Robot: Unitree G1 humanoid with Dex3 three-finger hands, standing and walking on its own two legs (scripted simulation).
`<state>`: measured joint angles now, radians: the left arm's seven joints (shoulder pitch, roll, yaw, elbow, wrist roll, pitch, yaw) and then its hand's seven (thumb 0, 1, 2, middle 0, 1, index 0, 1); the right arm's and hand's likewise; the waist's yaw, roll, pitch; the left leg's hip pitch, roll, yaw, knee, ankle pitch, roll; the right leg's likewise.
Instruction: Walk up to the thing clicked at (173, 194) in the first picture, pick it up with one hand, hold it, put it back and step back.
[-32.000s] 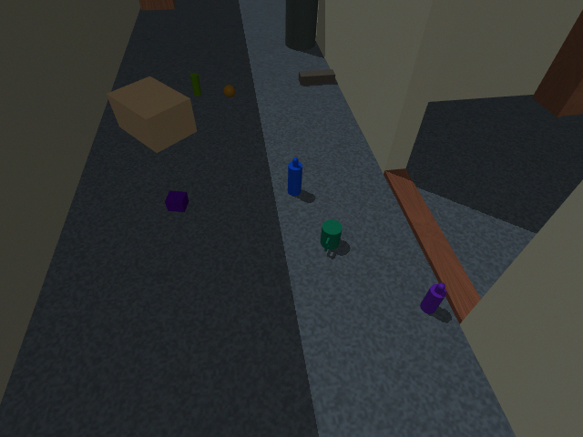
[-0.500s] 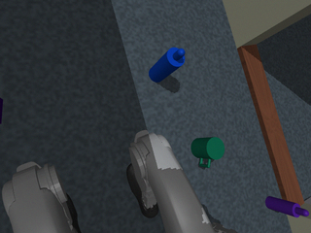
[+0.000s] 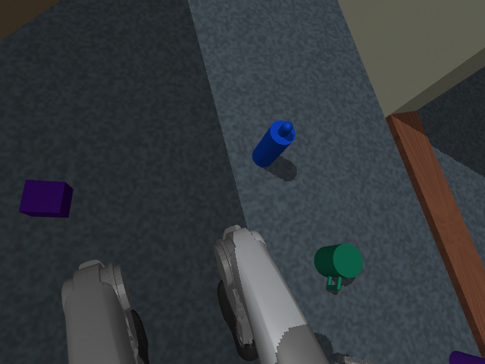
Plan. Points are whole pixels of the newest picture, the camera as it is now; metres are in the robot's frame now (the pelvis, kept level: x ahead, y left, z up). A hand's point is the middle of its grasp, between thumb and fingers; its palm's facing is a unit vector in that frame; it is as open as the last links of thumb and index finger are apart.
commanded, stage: go down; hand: left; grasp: from above
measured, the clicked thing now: (48, 199) +0.50 +0.30 -0.39
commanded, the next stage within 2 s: approach in 1.64 s
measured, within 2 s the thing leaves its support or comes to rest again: neither
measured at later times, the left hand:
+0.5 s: hand out of the picture +0.48 +0.36 +0.00, palm faces -0.03 -0.43 -0.90, open 14.2 cm
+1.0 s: hand out of the picture +0.47 +0.36 +0.03, palm faces -0.02 -0.42 -0.91, open 14.2 cm
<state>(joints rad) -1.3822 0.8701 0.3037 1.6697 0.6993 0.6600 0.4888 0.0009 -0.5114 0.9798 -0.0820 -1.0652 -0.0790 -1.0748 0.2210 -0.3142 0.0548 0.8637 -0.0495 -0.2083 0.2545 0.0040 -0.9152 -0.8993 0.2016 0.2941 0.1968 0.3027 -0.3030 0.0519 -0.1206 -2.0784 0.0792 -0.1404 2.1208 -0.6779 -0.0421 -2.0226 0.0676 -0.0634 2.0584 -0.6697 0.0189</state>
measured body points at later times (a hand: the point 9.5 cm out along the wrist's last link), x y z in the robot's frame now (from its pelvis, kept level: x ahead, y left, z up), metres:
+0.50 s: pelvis +0.01 +0.00 +0.06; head +0.22 +0.04 +0.45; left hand +0.48 +0.37 +0.05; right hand +0.01 -0.27 -0.05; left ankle +0.07 +0.14 -0.39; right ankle +0.09 -0.12 -0.39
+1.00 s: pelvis +0.01 +0.00 +0.08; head +0.22 +0.04 +0.48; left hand +0.48 +0.37 +0.08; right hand +0.03 -0.27 -0.03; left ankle +0.07 +0.14 -0.39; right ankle +0.09 -0.12 -0.39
